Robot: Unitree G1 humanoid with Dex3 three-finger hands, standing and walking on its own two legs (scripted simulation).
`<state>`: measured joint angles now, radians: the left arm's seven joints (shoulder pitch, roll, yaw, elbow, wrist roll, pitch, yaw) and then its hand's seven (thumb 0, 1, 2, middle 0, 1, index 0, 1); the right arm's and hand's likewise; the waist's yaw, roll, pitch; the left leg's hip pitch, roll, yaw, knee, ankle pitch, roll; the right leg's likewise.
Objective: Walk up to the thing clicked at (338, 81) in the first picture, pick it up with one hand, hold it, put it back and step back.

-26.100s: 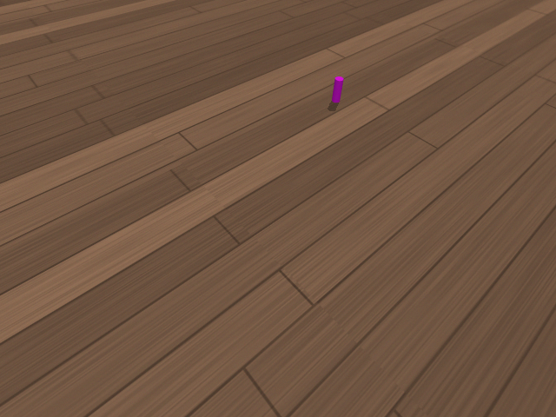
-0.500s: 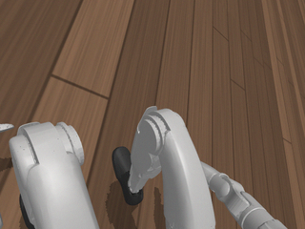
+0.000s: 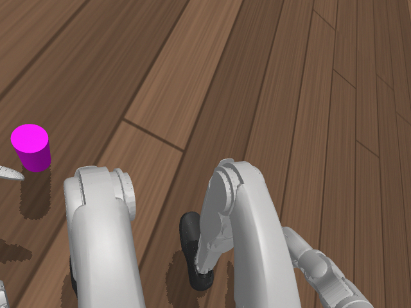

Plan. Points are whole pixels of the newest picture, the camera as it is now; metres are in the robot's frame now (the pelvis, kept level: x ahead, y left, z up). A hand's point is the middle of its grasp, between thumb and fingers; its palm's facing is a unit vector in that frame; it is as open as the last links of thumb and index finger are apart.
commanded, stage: rise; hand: left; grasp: from the side
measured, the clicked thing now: (34, 150) +0.39 +0.28 -0.22
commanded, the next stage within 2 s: home in 0.04 s
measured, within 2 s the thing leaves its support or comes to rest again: neither
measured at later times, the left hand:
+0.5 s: hand out of the picture +0.28 +0.35 +0.03, palm faces +0.26 -0.84 -0.48, open 17.5 cm
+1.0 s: hand out of the picture +0.25 +0.25 +0.25, palm faces +0.33 -0.87 -0.36, open 17.5 cm
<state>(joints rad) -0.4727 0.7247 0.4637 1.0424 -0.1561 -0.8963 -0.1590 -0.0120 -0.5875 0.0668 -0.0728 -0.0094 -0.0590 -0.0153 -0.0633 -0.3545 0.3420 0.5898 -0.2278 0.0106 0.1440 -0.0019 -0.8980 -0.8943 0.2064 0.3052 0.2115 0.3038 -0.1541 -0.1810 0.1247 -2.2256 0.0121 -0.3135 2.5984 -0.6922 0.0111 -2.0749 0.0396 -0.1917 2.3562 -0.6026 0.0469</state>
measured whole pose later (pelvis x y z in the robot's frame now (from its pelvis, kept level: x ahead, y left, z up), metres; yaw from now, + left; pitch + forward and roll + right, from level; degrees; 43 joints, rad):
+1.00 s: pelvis +0.08 -0.02 +0.35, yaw +13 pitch +20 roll -2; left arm 0.17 0.29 0.10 0.30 0.00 0.19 0.16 -0.01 -0.55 0.04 -0.06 -0.05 -0.06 -0.05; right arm 0.19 -0.23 0.01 0.51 0.05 0.00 -0.15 0.01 -0.90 -0.90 0.20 0.31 0.21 0.30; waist -0.04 0.00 -0.17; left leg -1.13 0.05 -0.06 1.35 -0.57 -0.03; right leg -1.10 -0.02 -0.06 1.30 -0.55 0.00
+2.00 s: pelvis +0.10 -0.02 +0.42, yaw +14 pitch +7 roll -2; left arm 0.46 0.20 -0.01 0.02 -0.01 0.26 0.13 -0.01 -0.59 0.02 -0.05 -0.05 -0.05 -0.04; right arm 0.29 -0.21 0.03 0.51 0.02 -0.11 -0.18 0.01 -0.90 -0.90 0.20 0.30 0.21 0.30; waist -0.03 0.03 -0.11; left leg -0.61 0.05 -0.04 0.95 -0.46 -0.04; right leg -0.59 -0.01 -0.06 0.91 -0.45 0.00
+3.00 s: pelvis +0.10 -0.01 +0.42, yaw +14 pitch +7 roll -2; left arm 0.47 0.21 -0.01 0.00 -0.01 0.24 0.13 -0.01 -0.58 0.03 -0.05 -0.05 -0.05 -0.05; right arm 0.29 -0.20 0.04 0.52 0.01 -0.14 -0.18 0.01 -0.90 -0.89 0.20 0.30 0.21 0.30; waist -0.02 0.03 -0.10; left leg -0.62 0.05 -0.03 0.96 -0.46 -0.03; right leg -0.59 -0.02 -0.05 0.91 -0.44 0.01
